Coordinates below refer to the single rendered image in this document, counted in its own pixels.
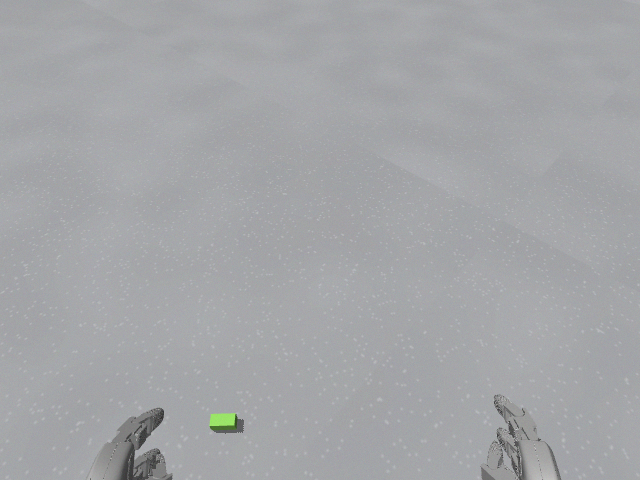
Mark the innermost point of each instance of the left robot hand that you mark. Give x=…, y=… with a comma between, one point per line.
x=115, y=460

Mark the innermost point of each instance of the right robot hand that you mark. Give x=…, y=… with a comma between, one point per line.
x=531, y=458

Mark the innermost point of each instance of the small box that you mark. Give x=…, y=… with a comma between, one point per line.
x=226, y=421

